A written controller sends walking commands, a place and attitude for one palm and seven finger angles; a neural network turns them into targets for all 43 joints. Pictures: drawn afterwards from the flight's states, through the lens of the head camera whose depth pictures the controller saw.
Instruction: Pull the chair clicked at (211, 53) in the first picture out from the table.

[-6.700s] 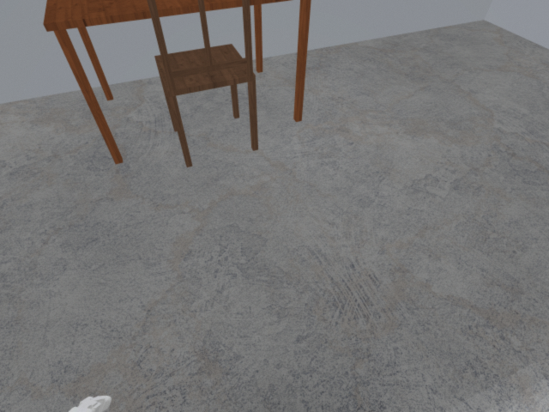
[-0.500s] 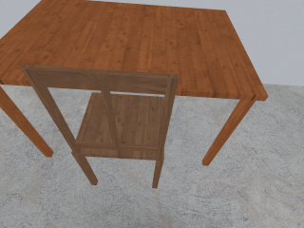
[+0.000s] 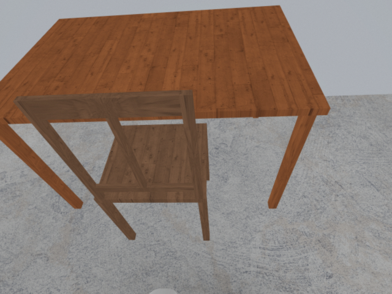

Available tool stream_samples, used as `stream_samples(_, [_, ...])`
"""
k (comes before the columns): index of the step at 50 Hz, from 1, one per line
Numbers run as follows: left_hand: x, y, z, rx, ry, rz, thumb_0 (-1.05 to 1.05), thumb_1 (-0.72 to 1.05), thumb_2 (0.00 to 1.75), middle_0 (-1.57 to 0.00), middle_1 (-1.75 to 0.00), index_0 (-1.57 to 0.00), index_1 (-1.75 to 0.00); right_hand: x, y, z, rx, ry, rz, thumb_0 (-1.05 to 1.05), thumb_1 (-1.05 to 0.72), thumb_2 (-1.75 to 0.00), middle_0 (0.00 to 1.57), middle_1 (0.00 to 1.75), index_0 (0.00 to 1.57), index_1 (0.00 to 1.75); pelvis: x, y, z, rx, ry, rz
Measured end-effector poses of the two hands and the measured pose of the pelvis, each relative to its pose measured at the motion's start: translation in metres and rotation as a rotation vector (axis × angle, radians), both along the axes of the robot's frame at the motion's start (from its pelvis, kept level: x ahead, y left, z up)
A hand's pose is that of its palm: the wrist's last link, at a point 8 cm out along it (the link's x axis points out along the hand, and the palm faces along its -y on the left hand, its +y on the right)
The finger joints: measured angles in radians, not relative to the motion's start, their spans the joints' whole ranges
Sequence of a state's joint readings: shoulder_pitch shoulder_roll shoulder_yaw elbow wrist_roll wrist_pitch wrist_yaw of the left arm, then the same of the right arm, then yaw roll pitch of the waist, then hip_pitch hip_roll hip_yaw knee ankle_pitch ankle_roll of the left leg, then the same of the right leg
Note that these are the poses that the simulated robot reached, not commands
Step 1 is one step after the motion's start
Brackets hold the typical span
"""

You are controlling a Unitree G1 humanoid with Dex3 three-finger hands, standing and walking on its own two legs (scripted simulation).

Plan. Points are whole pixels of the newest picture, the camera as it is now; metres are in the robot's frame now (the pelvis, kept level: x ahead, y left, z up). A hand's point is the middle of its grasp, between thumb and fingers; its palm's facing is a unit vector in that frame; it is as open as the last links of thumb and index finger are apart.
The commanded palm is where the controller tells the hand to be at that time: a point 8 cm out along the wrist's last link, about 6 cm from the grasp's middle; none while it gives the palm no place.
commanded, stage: come to a stop and stand still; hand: left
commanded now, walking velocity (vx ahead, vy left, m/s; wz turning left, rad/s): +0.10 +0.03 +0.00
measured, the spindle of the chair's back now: (130, 156) +0.47 +0.24 -0.07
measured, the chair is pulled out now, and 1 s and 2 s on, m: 0.00 0.00 0.00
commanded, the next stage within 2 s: look again from close up in 0.38 s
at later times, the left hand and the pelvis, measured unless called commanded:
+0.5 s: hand out of the picture -0.02 +0.19 -0.18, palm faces +0.02 -0.98 -0.21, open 7.3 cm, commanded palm none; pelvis -0.02 +0.02 -0.01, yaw +0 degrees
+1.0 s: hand out of the picture -0.02 +0.18 -0.18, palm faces +0.03 -0.98 -0.18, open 7.3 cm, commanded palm none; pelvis -0.02 +0.02 +0.00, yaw +0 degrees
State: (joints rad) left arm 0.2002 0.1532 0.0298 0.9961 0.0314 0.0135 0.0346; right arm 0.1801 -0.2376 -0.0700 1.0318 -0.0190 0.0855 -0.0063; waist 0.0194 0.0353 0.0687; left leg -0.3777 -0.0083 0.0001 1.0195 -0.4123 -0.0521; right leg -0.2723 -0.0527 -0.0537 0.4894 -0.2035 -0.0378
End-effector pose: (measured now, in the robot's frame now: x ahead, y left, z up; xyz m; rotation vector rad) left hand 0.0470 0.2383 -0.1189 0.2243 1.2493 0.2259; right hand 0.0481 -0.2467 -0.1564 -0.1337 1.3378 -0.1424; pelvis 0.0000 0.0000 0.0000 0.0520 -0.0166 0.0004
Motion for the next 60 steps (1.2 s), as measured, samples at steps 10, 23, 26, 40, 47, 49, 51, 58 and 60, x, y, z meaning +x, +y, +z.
stream_samples(10, [-0.053,0.029,-0.021,-0.052,0.07,0.039,0.01,0.91,0.9,-0.2,-0.3,-0.21,-0.3,-0.037,0.03,0.008,-0.036,-0.032,0.023,0.01,-0.91,-0.9,0.19,0.3,0.19,0.3,-0.023,0.026,-0.006,-0.044,0.014,-0.005])
stream_samples(23, [-0.069,0.011,-0.027,-0.095,0.165,0.025,0.01,0.91,0.9,-0.2,-0.3,-0.2,-0.3,-0.105,0.071,0.002,0.051,0.154,-0.045,0.01,-0.9,-0.89,0.2,0.3,0.2,0.3,-0.015,0.019,-0.004,-0.01,0.03,0.002])
stream_samples(26, [-0.067,-0.003,-0.025,-0.075,0.169,0.011,0.01,0.91,0.9,-0.2,-0.3,-0.2,-0.3,-0.106,0.065,-0.006,0.068,0.171,-0.058,0.01,-0.9,-0.89,0.2,0.3,0.2,0.3,-0.016,0.015,-0.006,-0.041,0.022,-0.004])
stream_samples(40, [-0.074,-0.016,-0.03,-0.114,0.134,0.005,0.02,0.93,0.9,-0.2,-0.3,-0.21,-0.3,-0.054,0.041,0.002,0.002,0.0,-0.007,0.02,-0.93,-0.9,0.2,0.3,0.19,0.3,-0.013,0.014,-0.005,-0.053,-0.013,0.001])
stream_samples(47, [-0.074,-0.008,-0.028,-0.115,0.114,0.006,0.01,0.92,0.9,-0.2,-0.3,-0.2,-0.3,-0.057,0.045,0.007,-0.004,0.003,0.004,0.01,-0.92,-0.9,0.2,0.3,0.19,0.3,-0.015,0.018,-0.002,-0.051,-0.014,0.003])
stream_samples(49, [-0.075,-0.006,-0.028,-0.115,0.112,0.006,0.01,0.92,0.9,-0.2,-0.3,-0.2,-0.3,-0.061,0.047,0.007,-0.001,0.011,0.005,0.01,-0.92,-0.9,0.2,0.3,0.19,0.3,-0.016,0.019,-0.002,-0.051,-0.014,0.003])
stream_samples(51, [-0.076,-0.004,-0.028,-0.115,0.112,0.006,0.01,0.91,0.9,-0.2,-0.3,-0.2,-0.3,-0.066,0.051,0.007,0.004,0.022,0.005,0.01,-0.92,-0.9,0.2,0.3,0.19,0.3,-0.017,0.021,-0.001,-0.051,-0.014,0.003])
stream_samples(58, [-0.083,0.002,-0.027,-0.118,0.121,0.007,0.01,0.91,0.9,-0.2,-0.3,-0.2,-0.3,-0.085,0.065,0.007,0.022,0.062,-0.003,0.01,-0.91,-0.9,0.2,0.3,0.2,0.3,-0.021,0.027,0.0,-0.051,-0.014,0.003])
stream_samples(60, [-0.086,0.003,-0.027,-0.12,0.124,0.009,0.01,0.91,0.9,-0.2,-0.3,-0.2,-0.3,-0.089,0.069,0.007,0.025,0.07,-0.006,0.01,-0.91,-0.9,0.2,0.3,0.2,0.3,-0.022,0.029,0.0,-0.051,-0.015,0.002])
